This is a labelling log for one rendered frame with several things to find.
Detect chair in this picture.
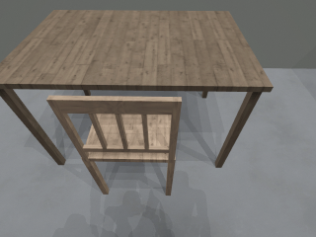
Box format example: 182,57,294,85
46,95,182,196

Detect table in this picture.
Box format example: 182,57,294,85
0,10,274,168

